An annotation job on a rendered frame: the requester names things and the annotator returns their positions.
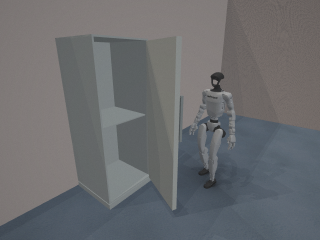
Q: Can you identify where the right robot foot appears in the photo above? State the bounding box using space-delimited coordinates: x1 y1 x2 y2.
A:
198 168 209 176

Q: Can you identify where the handle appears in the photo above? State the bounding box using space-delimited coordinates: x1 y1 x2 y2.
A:
178 95 184 142

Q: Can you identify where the right robot forearm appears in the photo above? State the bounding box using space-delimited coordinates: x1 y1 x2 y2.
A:
194 107 204 123

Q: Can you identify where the right robot upper arm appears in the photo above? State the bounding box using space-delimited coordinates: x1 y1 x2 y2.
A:
200 89 210 110

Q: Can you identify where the left robot hand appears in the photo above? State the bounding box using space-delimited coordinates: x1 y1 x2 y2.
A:
227 134 236 150

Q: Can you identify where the right robot hand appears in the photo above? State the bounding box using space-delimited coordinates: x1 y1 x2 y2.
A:
189 122 198 135

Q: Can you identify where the left robot forearm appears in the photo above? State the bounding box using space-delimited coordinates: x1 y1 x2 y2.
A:
228 110 236 135

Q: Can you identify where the left robot upper arm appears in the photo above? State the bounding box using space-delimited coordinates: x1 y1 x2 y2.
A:
222 92 235 117

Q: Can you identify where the fridge door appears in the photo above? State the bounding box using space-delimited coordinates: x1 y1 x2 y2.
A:
146 36 182 211

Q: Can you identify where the right robot shin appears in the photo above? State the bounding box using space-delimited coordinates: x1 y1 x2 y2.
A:
199 151 209 170

